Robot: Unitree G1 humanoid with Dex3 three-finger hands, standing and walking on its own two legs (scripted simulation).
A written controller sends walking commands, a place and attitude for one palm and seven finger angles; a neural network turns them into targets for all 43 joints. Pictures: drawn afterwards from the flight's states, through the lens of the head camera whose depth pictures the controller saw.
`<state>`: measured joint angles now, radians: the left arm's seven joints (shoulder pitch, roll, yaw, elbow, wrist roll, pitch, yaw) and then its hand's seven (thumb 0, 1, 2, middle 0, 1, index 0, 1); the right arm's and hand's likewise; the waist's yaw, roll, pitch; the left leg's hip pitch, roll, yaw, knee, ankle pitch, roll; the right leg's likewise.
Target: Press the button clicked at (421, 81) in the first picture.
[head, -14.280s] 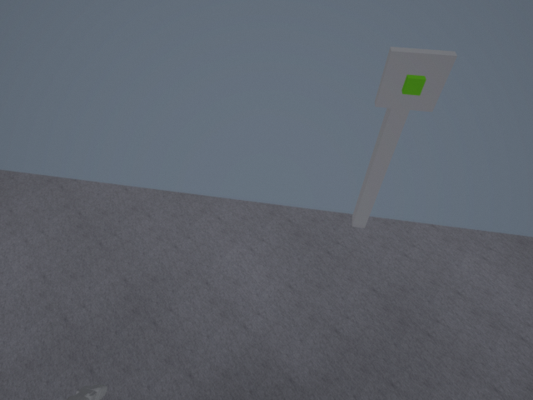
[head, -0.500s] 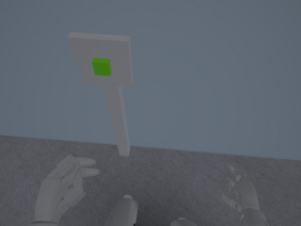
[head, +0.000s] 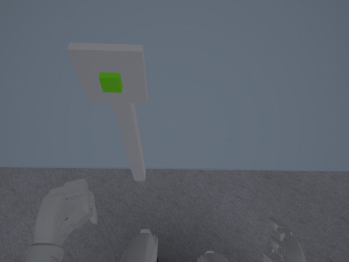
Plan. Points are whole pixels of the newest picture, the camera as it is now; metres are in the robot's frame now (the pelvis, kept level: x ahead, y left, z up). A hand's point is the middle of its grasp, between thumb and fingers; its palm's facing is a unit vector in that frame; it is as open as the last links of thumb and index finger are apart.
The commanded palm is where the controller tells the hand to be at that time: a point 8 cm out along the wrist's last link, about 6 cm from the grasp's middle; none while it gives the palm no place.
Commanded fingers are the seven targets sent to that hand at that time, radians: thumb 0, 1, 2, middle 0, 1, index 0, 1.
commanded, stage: raise the hand and make a fist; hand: left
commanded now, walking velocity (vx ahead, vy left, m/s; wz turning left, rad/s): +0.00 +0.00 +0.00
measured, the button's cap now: (111, 81) +0.54 +0.21 +0.08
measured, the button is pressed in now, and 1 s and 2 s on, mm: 0 0 0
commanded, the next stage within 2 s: aim a knuckle at the button in 0.96 s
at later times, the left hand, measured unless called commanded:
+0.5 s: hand (72, 201) +0.22 +0.21 +0.07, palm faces +0.07 -1.00 -0.06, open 3.1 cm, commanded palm +0.20 +0.26 +0.08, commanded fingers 0.00 0.90 0.90 -1.30 -1.50 -1.30 -1.50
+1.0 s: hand (82, 195) +0.23 +0.19 +0.08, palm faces +0.06 -1.00 -0.05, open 3.1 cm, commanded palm +0.21 +0.25 +0.08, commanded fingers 0.00 0.90 0.90 -1.30 -1.50 -1.30 -1.50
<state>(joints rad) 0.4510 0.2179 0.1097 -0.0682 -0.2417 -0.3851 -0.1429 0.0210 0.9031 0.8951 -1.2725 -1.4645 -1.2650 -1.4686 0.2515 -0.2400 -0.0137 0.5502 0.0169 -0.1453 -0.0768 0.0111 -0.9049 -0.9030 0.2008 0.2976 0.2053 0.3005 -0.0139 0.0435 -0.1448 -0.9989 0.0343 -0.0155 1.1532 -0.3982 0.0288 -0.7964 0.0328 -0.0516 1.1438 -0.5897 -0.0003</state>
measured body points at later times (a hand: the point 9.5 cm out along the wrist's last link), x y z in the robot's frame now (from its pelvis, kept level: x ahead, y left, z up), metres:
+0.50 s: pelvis +0.01 +0.00 +0.01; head +0.05 +0.01 +0.46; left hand +0.21 +0.26 +0.08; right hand +0.20 -0.22 -0.06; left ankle +0.09 +0.10 -0.65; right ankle -0.01 -0.13 -0.65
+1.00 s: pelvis +0.01 -0.01 +0.02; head +0.06 -0.01 +0.46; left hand +0.22 +0.25 +0.08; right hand +0.19 -0.25 -0.06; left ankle +0.09 +0.10 -0.65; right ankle -0.01 -0.13 -0.65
